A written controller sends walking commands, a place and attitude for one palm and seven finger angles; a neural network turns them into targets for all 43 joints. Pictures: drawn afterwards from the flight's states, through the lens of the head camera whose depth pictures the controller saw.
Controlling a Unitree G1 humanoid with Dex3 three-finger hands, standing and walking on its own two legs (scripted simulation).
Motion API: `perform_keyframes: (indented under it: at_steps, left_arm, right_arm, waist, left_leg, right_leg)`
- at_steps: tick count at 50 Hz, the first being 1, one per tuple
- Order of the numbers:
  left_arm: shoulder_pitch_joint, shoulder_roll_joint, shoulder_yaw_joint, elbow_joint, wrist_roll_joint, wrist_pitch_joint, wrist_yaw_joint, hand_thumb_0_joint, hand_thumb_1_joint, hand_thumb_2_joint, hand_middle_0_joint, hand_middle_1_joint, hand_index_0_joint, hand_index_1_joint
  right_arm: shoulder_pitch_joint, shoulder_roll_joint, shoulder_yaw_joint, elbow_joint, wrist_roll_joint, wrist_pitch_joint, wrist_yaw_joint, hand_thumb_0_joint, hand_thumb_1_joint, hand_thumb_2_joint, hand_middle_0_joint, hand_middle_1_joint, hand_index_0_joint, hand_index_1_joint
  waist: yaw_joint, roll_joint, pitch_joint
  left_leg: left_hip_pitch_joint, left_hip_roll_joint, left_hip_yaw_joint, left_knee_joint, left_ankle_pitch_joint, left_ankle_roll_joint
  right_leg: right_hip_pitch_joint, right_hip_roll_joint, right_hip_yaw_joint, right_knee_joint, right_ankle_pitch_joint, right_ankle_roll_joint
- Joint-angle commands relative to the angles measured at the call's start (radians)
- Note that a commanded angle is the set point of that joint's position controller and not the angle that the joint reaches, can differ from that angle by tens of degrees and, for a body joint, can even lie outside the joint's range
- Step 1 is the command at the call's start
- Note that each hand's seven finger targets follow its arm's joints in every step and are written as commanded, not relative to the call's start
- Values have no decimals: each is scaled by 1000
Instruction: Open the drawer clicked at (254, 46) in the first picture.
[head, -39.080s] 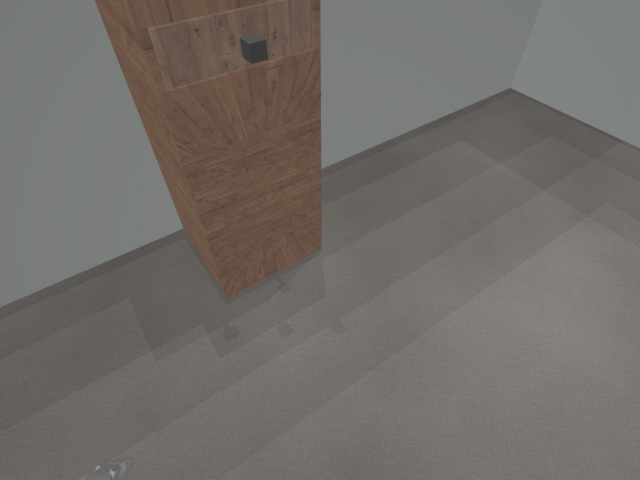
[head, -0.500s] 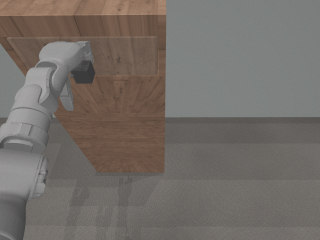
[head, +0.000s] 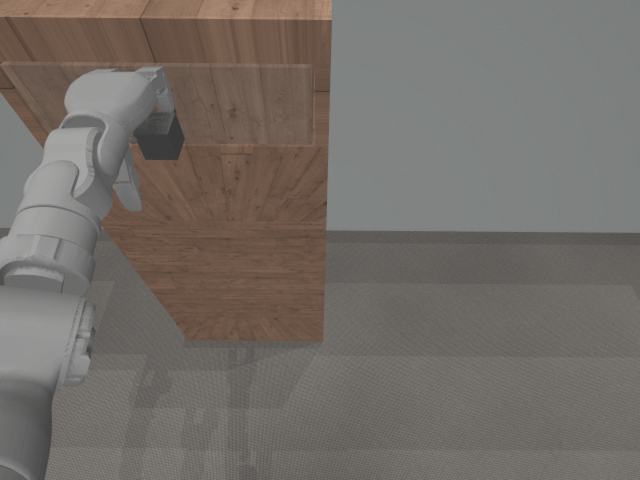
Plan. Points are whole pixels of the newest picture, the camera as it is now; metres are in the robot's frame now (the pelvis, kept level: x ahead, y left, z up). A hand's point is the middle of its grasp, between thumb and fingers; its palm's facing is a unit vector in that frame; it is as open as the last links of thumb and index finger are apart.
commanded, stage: lower the fingers behind the handle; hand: left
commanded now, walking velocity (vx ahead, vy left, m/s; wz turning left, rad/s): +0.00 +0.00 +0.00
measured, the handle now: (164, 126) +0.54 +0.20 +0.13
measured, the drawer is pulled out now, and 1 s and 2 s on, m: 0.00 0.00 0.00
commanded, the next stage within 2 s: lift the hand off the handle in 0.66 s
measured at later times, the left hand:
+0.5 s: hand (135, 144) +0.50 +0.22 +0.14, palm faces -0.01 -0.03 -1.00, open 14.0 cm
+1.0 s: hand (135, 145) +0.50 +0.22 +0.14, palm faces +0.01 -0.01 -1.00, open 14.1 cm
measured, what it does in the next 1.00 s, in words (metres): stands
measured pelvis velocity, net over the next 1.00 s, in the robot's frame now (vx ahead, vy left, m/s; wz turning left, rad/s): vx -0.01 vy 0.01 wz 0.00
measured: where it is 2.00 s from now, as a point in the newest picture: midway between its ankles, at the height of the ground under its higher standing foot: outside the picture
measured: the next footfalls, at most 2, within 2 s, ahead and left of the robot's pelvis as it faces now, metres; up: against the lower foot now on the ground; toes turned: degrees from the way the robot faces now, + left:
none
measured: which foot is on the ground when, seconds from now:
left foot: down 0.00-1.00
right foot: down 0.00-1.00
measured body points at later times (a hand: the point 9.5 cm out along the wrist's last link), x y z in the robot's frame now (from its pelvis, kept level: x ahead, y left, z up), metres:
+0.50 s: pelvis -0.01 +0.01 +0.00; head +0.06 +0.00 +0.44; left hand +0.49 +0.22 +0.19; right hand +0.02 -0.26 -0.13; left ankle -0.02 +0.09 -0.72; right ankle -0.02 -0.11 -0.72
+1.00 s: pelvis -0.01 +0.01 -0.01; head +0.05 +0.01 +0.44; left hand +0.49 +0.22 +0.19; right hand +0.03 -0.26 -0.14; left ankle -0.02 +0.09 -0.72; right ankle -0.02 -0.11 -0.72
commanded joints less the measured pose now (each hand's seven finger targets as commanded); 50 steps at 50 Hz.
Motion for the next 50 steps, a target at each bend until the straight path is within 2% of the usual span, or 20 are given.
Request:
perform_keyframes:
  at_steps: [1, 4, 5, 9, 11, 16, 21, 23, 26, 29, 30, 33, 34, 37, 38, 42, 44, 47, 48, 50]
  left_arm:
    - [-411, 200, 52, -135, 13, -18, 28, 0, -500, 300, -300, -1200, -300, -1200]
    - [-393, 193, 43, -87, 9, -1, 36, 0, -500, 300, -300, -1200, -300, -1200]
    - [-391, 228, 73, -90, 13, 1, 40, 0, -500, 300, -300, -1200, -300, -1200]
    - [-373, 182, 38, -84, 28, 18, 51, 0, -500, 300, -300, -1200, -300, -1200]
    - [-340, 204, 64, -82, 28, 23, 53, 0, -500, 300, -300, -1200, -300, -1200]
    - [-333, 191, 53, -117, 24, 33, 50, 0, -500, 300, -300, -1200, -300, -1200]
    - [-324, 221, 72, -112, 22, 36, 48, 0, -500, 300, -300, -1200, -300, -1200]
    - [-335, 195, 51, -103, 19, 36, 52, 0, -500, 300, -300, -1200, -300, -1200]
    - [-324, 223, 78, -130, 24, 24, 54, 0, -500, 300, -300, -1200, -300, -1200]
    - [-351, 171, 34, -115, 27, 26, 59, 0, -500, 300, -300, -1200, -300, -1200]
    - [-354, 201, 59, -116, 28, 26, 64, 0, -500, 300, -300, -1200, -300, -1200]
    - [-373, 209, 63, -108, 30, 30, 71, 0, -500, 300, -300, -1200, -300, -1200]
    - [-379, 182, 43, -116, 29, 30, 69, 0, -500, 300, -300, -1200, -300, -1200]
    - [-370, 214, 69, -108, 32, 30, 73, 0, -500, 300, -300, -1200, -300, -1200]
    - [-321, 59, -38, -93, 26, 36, 68, 0, -500, 300, -300, -1200, -300, -1200]
    - [-349, 142, 24, -102, 25, 41, 71, 0, -500, 300, -300, -1200, -300, -1200]
    - [-381, 96, -13, -97, 20, 51, 72, 0, -500, 300, -300, -1200, -300, -1200]
    - [-437, 140, 6, -71, 36, 58, 81, 0, -500, 300, -300, -1200, -300, -1200]
    - [-451, 102, -24, -59, 35, 64, 80, 0, -500, 300, -300, -1200, -300, -1200]
    - [-455, 111, -18, -45, 35, 68, 76, 0, -500, 300, -300, -1200, -300, -1200]
  right_arm:
    - [99, -152, -60, -71, -13, -23, -4, 0, -900, -900, 200, 300, 200, 300]
    - [106, -154, -57, -70, -12, -22, 0, 0, -900, -900, 200, 300, 200, 300]
    - [110, -158, -58, -67, -13, -20, 0, 0, -900, -900, 200, 300, 200, 300]
    - [116, -155, -61, -68, -14, -12, 8, 0, -900, -900, 200, 300, 200, 300]
    - [125, -160, -65, -70, -14, -6, 10, 0, -900, -900, 200, 300, 200, 300]
    - [114, -156, -65, -82, -13, 0, 11, 0, -900, -900, 200, 300, 200, 300]
    - [103, -158, -61, -87, -8, 2, 5, 0, -900, -900, 200, 300, 200, 300]
    - [99, -154, -58, -88, -6, -4, 5, 0, -900, -900, 200, 300, 200, 300]
    - [100, -155, -60, -93, -9, -7, 2, 0, -900, -900, 200, 300, 200, 300]
    - [102, -151, -61, -87, -8, -14, 5, 0, -900, -900, 200, 300, 200, 300]
    - [103, -154, -60, -85, -9, -16, 4, 0, -900, -900, 200, 300, 200, 300]
    - [109, -155, -60, -84, -11, -18, 2, 0, -900, -900, 200, 300, 200, 300]
    - [113, -152, -60, -83, -13, -21, 4, 0, -900, -900, 200, 300, 200, 300]
    - [113, -154, -60, -81, -13, -19, 3, 0, -900, -900, 200, 300, 200, 300]
    - [121, -142, -64, -87, -15, -22, 12, 0, -900, -900, 200, 300, 200, 300]
    - [116, -155, -65, -76, -16, -13, 13, 0, -900, -900, 200, 300, 200, 300]
    - [117, -150, -65, -72, -14, -17, 13, 0, -900, -900, 200, 300, 200, 300]
    - [120, -157, -62, -60, -13, -20, 10, 0, -900, -900, 200, 300, 200, 300]
    - [125, -153, -62, -59, -14, -22, 12, 0, -900, -900, 200, 300, 200, 300]
    - [132, -155, -62, -57, -15, -24, 12, 0, -900, -900, 200, 300, 200, 300]
  waist:
    - [-24, -15, -341]
    - [-31, -29, -314]
    - [-29, -42, -325]
    - [-26, -26, -332]
    - [-16, -40, -352]
    - [-12, -32, -353]
    - [-10, -50, -308]
    - [-17, -49, -276]
    - [-3, -33, -316]
    - [-22, -33, -283]
    - [-16, -28, -286]
    - [-22, -33, -306]
    - [-20, -17, -321]
    - [-14, -25, -335]
    - [-25, -25, -323]
    - [-24, -32, -312]
    - [-39, -47, -286]
    - [-52, -32, -264]
    - [-59, -15, -257]
    - [-63, -14, -261]
  left_leg:
    - [192, -1, -3, -18, 355, 11]
    - [152, 1, -1, -11, 327, 9]
    - [148, 3, -2, -6, 338, 10]
    - [144, 3, 2, 5, 351, 7]
    - [143, 3, 3, 9, 379, 8]
    - [151, 5, 7, 2, 364, 11]
    - [124, 5, 6, -13, 310, 12]
    - [121, 8, 1, -23, 272, 12]
    - [140, 6, 2, -21, 300, 12]
    - [151, 12, -6, -21, 277, 9]
    - [149, 13, -7, -22, 276, 8]
    - [151, 11, -7, -18, 281, 10]
    - [164, 11, -7, -16, 298, 9]
    - [159, 11, -8, -12, 313, 9]
    - [179, 8, -7, -6, 336, 8]
    - [174, 14, -13, -6, 325, 6]
    - [168, 13, -17, -10, 294, 8]
    - [149, 12, -21, -10, 262, 9]
    - [155, 11, -22, -8, 262, 8]
    - [150, 10, -22, -5, 248, 7]
  right_leg:
    - [110, 16, 14, -49, 286, -11]
    - [90, 15, 13, -41, 279, -6]
    - [96, 15, 13, -35, 293, -7]
    - [79, 19, 9, -26, 294, -7]
    - [102, 22, 8, -22, 319, -10]
    - [107, 20, 8, -26, 303, -9]
    - [112, 21, 10, -38, 264, -8]
    - [85, 21, 7, -44, 220, -7]
    - [101, 21, 8, -37, 233, -12]
    - [47, 24, 1, -39, 193, -10]
    - [46, 24, 0, -37, 189, -11]
    - [52, 24, 2, -33, 196, -10]
    - [50, 24, 0, -30, 204, -11]
    - [64, 24, 3, -26, 222, -11]
    - [37, 27, -5, -24, 225, -11]
    - [25, 28, -5, -25, 213, -11]
    - [7, 28, -8, -33, 186, -10]
    - [-18, 27, -4, -32, 158, -11]
    - [-34, 28, -8, -30, 152, -13]
    - [-39, 28, -6, -32, 143, -12]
